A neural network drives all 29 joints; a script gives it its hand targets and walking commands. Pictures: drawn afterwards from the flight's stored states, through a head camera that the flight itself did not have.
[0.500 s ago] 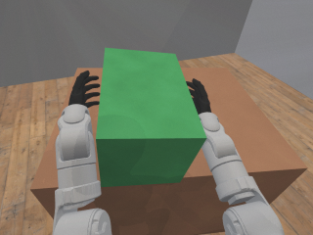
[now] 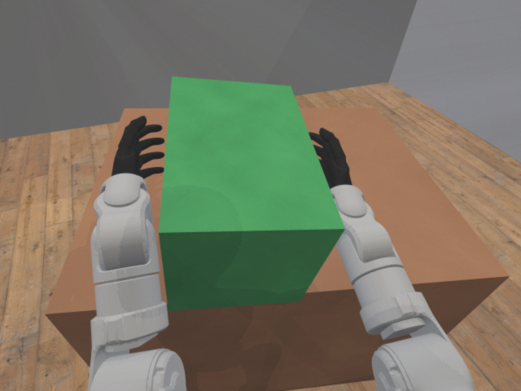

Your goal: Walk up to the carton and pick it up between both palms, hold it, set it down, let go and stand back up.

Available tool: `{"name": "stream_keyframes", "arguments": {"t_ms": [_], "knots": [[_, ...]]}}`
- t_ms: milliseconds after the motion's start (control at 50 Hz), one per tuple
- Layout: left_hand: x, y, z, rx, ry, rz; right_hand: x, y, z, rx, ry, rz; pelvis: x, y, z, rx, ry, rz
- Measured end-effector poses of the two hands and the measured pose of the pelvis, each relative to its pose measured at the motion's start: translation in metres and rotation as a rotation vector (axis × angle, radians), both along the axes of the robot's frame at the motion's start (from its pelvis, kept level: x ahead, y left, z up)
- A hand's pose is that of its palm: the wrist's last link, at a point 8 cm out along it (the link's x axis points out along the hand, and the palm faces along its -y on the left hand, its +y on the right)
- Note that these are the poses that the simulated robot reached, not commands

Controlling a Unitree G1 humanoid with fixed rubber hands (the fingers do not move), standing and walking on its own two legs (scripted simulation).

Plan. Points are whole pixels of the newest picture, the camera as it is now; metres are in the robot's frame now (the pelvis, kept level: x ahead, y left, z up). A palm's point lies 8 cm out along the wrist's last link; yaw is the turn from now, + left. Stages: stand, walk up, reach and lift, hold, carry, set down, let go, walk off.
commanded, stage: hold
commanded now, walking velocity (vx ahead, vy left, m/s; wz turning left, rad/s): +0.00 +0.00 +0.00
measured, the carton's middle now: (235, 187) +0.39 +0.01 +0.14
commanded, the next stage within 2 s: none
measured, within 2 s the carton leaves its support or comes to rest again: neither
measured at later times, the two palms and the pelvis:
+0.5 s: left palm (129, 173) +0.36 +0.16 +0.20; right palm (333, 180) +0.36 -0.13 +0.17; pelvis +0.00 +0.00 +0.00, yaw +0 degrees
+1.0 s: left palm (129, 176) +0.36 +0.16 +0.20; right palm (333, 182) +0.36 -0.13 +0.17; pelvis +0.00 +0.00 +0.00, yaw +0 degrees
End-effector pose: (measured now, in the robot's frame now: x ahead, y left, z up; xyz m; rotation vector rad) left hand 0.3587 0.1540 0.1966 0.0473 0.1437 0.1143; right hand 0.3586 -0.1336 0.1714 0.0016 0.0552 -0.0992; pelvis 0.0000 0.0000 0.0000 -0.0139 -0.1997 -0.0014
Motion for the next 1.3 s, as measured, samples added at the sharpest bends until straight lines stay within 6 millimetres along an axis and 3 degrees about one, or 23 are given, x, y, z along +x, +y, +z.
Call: {"name": "stream_keyframes", "arguments": {"t_ms": [1300], "knots": [[0.0023,0.0018,0.0004,-0.002,0.007,0.002,0.0028,0.0017,0.0015,-0.009,0.003,0.001,-0.0025,0.0009,0.0004,0.002,0.008,-0.003]]}}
